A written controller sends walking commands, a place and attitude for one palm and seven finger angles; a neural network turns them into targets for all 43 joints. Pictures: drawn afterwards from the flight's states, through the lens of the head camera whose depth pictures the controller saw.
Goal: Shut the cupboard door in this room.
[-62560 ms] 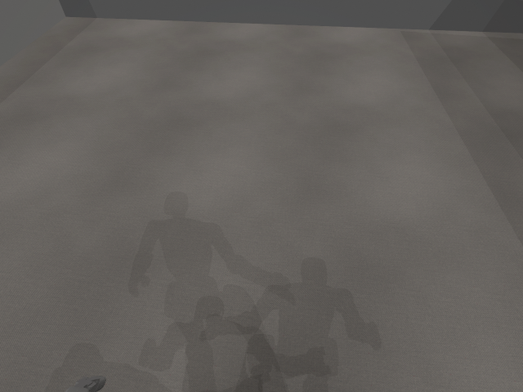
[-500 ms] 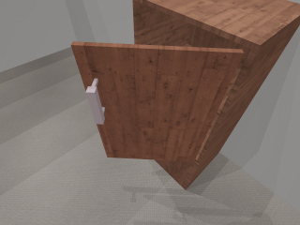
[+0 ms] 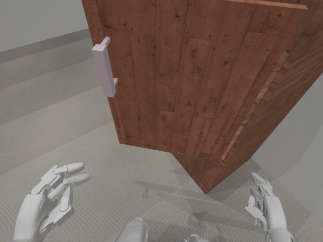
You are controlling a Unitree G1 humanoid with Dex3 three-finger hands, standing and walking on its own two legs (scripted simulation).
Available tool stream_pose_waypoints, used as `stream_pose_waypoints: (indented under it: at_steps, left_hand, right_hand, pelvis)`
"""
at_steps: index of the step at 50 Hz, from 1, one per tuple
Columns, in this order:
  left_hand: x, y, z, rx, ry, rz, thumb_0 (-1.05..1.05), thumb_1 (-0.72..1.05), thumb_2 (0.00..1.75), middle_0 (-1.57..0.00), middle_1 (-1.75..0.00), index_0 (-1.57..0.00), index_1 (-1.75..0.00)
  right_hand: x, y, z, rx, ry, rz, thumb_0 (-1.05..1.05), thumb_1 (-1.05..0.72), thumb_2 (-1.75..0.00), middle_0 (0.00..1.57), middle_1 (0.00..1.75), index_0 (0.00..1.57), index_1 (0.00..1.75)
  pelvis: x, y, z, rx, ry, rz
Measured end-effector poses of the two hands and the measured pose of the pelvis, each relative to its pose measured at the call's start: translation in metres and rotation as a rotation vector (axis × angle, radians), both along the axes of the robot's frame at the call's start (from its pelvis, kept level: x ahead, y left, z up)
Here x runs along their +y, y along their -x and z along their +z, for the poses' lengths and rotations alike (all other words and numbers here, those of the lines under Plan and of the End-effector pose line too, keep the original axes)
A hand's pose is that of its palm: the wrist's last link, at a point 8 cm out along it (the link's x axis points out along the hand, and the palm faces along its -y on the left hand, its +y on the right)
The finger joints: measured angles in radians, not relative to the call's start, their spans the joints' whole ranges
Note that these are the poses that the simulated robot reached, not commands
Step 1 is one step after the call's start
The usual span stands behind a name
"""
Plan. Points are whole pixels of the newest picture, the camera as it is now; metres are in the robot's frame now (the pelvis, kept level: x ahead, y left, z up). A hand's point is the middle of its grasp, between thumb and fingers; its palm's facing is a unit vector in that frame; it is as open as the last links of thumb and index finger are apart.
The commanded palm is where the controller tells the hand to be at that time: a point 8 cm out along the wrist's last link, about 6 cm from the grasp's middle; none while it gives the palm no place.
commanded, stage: raise the hand and make a fist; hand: left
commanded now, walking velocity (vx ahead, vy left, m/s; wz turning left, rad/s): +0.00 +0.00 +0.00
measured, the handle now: (108, 68) +0.48 +0.20 +0.16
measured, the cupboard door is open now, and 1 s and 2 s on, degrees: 44 44 44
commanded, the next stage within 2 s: bring the fist close to the handle in 1.40 s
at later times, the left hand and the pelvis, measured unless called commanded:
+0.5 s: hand (69, 175) +0.22 +0.21 +0.10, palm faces -0.04 -1.00 -0.03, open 3.5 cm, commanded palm +0.19 +0.27 +0.12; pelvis +0.01 +0.03 +0.03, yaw -1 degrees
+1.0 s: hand (55, 148) +0.24 +0.23 +0.16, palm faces -0.02 -1.00 -0.06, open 3.1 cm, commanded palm +0.22 +0.28 +0.17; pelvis +0.02 +0.04 +0.06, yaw -1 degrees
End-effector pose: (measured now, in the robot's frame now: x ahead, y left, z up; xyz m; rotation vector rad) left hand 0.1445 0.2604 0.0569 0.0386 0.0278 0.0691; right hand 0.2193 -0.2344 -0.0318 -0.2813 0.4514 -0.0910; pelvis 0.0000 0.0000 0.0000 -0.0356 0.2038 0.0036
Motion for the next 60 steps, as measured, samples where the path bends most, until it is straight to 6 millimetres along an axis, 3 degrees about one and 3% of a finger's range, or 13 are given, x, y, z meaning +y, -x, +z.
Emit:
stream_pose_waypoints:
  at_steps: [4, 9, 14, 18, 25, 35, 42, 53, 60]
  left_hand:
    - [-0.007, -0.023, 0.014, -0.046, -0.010, -0.084, 0.02, 0.90, 0.90, -0.57, -0.71, -0.58, -0.71]
    - [-0.007, -0.047, 0.020, 0.046, 0.015, -0.139, 0.01, 0.90, 0.89, -0.66, -0.81, -0.67, -0.81]
    - [0.001, -0.052, 0.035, 0.052, 0.015, -0.101, 0.02, 0.90, 0.89, -0.76, -0.91, -0.76, -0.91]
    - [0.005, -0.051, 0.041, 0.029, 0.009, -0.097, 0.01, 0.90, 0.89, -0.83, -0.99, -0.83, -0.99]
    - [0.008, -0.054, 0.048, 0.007, 0.010, -0.112, 0.01, 0.90, 0.89, -0.96, -1.13, -0.96, -1.13]
    - [0.017, -0.063, 0.076, -0.036, -0.008, -0.097, 0.01, 0.90, 0.89, -1.14, -1.33, -1.14, -1.33]
    - [0.022, -0.069, 0.089, -0.032, -0.018, -0.091, 0.01, 0.90, 0.89, -1.24, -1.44, -1.25, -1.44]
    - [0.024, -0.082, 0.111, -0.046, -0.024, -0.091, 0.01, 0.90, 0.89, -1.29, -1.49, -1.30, -1.49]
    - [0.016, -0.082, 0.108, -0.018, -0.011, -0.088, 0.01, 0.90, 0.89, -1.30, -1.50, -1.30, -1.50]
  right_hand:
    - [0.013, 0.011, -0.016, 0.069, -0.043, 0.002, 0.02, -0.91, -0.90, 0.20, 0.30, 0.20, 0.30]
    - [0.022, 0.041, -0.023, 0.160, -0.104, -0.067, 0.02, -0.91, -0.90, 0.20, 0.30, 0.20, 0.30]
    - [0.019, 0.067, -0.019, 0.215, -0.102, -0.128, 0.02, -0.90, -0.90, 0.20, 0.30, 0.20, 0.30]
    - [0.013, 0.076, -0.014, 0.231, -0.067, -0.142, 0.02, -0.91, -0.90, 0.20, 0.30, 0.20, 0.30]
    - [0.016, 0.065, 0.001, 0.184, -0.029, -0.130, 0.02, -0.91, -0.90, 0.20, 0.30, 0.20, 0.30]
    - [0.051, 0.032, 0.027, 0.068, -0.078, -0.051, 0.02, -0.91, -0.90, 0.20, 0.30, 0.20, 0.30]
    - [0.065, 0.026, 0.035, 0.051, -0.099, -0.010, 0.02, -0.91, -0.90, 0.20, 0.30, 0.20, 0.30]
    - [0.051, 0.042, 0.036, 0.094, -0.085, -0.036, 0.02, -0.90, -0.90, 0.20, 0.30, 0.20, 0.30]
    - [0.036, 0.049, 0.039, 0.097, -0.077, -0.063, 0.02, -0.91, -0.90, 0.20, 0.30, 0.20, 0.30]
  pelvis:
    - [-0.001, 0.002, 0.002, 0.005, 0.009, 0.004]
    - [0.004, -0.002, 0.014, -0.003, -0.001, -0.013]
    - [0.012, -0.009, 0.026, -0.013, -0.008, -0.027]
    - [0.021, -0.010, 0.030, -0.018, -0.005, -0.028]
    - [0.033, -0.011, 0.034, -0.038, 0.004, -0.024]
    - [0.043, -0.014, 0.046, -0.087, 0.011, -0.016]
    - [0.045, -0.016, 0.054, -0.119, 0.009, -0.011]
    - [0.041, -0.016, 0.064, -0.158, 0.001, -0.011]
    - [0.035, -0.016, 0.067, -0.166, -0.007, -0.018]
